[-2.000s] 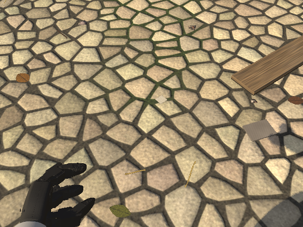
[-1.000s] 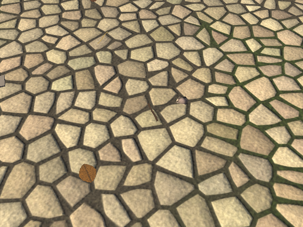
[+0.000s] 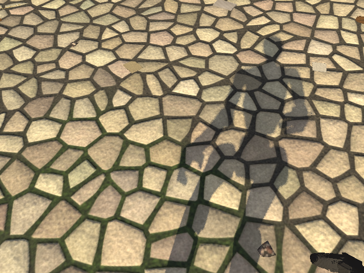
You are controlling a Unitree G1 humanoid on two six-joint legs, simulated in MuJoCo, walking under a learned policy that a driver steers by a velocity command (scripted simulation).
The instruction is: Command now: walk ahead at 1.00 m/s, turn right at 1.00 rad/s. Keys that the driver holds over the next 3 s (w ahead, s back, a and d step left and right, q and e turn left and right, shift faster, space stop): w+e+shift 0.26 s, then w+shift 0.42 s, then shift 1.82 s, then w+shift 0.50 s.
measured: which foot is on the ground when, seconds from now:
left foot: up 0.00-0.22, down 0.24-0.74, up 0.76-1.00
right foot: down 0.00-0.26, up 0.28-0.70, down 0.72-1.00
